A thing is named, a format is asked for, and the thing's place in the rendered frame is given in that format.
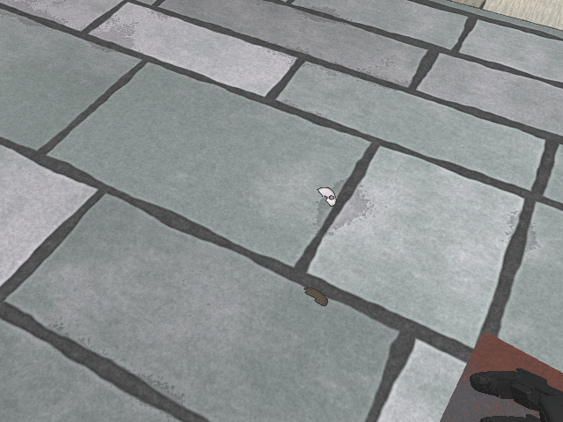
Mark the right robot hand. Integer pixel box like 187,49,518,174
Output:
470,368,563,422

